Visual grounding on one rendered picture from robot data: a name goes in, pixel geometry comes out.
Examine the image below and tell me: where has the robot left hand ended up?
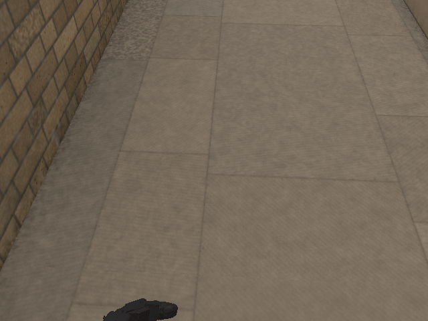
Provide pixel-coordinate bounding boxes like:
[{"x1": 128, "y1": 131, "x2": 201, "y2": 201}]
[{"x1": 103, "y1": 298, "x2": 178, "y2": 321}]

